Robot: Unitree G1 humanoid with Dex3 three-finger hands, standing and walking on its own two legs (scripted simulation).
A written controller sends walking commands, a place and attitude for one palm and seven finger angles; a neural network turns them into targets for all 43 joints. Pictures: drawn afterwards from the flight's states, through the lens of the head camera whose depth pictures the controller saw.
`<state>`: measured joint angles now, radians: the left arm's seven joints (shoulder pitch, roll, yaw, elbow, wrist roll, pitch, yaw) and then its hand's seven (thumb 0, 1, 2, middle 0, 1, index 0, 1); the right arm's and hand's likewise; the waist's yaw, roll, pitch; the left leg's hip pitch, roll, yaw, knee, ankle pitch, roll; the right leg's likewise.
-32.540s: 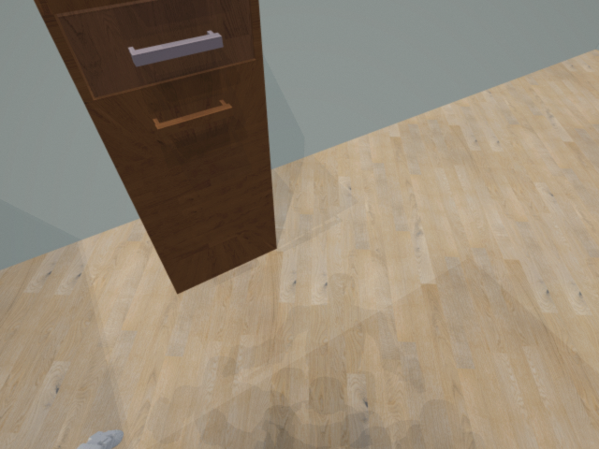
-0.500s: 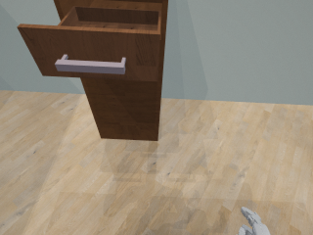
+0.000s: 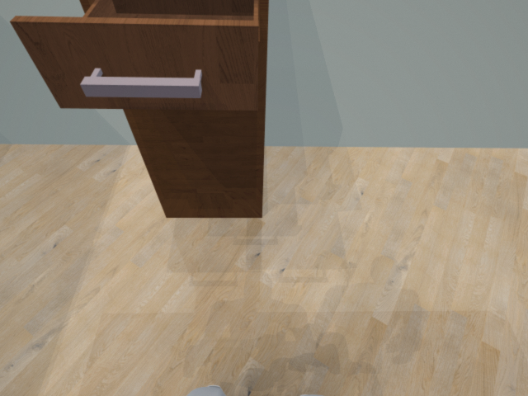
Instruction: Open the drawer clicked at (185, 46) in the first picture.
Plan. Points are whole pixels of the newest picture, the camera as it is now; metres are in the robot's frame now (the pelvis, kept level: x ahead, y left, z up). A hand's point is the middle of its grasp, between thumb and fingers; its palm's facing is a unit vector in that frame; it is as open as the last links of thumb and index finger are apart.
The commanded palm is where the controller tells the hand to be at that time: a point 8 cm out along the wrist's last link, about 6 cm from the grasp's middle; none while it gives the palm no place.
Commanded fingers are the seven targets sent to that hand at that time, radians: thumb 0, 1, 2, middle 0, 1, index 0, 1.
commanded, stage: let the arm hang, fingers relaxed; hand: left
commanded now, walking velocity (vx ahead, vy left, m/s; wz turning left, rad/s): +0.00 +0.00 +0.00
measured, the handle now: (145, 80) +0.58 +0.22 +0.15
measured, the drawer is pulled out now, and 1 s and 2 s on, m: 0.29 0.29 0.29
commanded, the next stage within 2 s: look to check the result in 0.80 s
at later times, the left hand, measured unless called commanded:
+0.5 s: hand out of the picture +0.00 +0.22 -0.14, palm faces +0.02 -0.96 -0.28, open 7.4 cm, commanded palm none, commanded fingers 0.00 0.90 0.90 -0.20 -0.30 -0.20 -0.30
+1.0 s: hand out of the picture +0.03 +0.19 -0.15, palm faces +0.00 -0.98 -0.22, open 7.4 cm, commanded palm none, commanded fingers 0.00 0.90 0.90 -0.20 -0.30 -0.20 -0.30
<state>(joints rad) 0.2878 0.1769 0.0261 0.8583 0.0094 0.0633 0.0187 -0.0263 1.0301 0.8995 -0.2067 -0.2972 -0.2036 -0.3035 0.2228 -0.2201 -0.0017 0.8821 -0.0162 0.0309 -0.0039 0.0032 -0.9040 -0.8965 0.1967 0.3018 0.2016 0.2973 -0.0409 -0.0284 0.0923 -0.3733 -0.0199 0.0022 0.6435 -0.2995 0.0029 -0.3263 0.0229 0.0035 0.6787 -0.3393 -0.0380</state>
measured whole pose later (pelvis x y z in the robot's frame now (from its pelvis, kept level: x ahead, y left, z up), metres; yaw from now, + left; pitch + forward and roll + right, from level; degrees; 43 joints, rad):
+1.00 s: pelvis +0.02 +0.00 +0.02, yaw +0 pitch -2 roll +0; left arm 0.22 0.16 0.01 1.17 0.00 0.00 0.03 0.01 0.91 0.90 -0.20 -0.30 -0.20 -0.30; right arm 0.25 -0.18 -0.01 1.13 -0.02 0.02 -0.03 0.00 -0.91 -0.90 0.19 0.30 0.20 0.30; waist -0.02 0.03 0.07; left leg -0.20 0.00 0.00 0.39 -0.16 0.00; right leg -0.14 0.04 0.01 0.39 -0.23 -0.03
